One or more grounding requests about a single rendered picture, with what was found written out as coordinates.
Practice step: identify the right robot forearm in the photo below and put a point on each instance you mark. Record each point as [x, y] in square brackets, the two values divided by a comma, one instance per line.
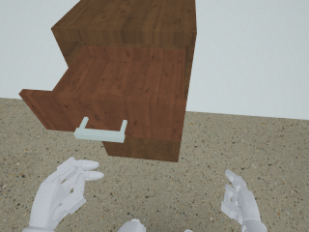
[253, 225]

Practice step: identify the drawer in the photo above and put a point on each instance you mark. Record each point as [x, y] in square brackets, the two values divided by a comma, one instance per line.
[110, 84]

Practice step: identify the right robot hand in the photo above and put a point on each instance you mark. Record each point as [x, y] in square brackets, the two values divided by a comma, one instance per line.
[243, 205]

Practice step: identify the left robot hand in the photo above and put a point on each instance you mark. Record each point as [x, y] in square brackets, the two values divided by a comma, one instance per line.
[46, 211]

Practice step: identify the robot left thigh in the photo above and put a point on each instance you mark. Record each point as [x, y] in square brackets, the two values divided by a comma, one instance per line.
[132, 226]

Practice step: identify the handle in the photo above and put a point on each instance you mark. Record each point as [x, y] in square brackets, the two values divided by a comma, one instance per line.
[100, 135]

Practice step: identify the cabinet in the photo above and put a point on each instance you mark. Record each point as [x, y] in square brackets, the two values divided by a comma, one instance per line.
[157, 24]

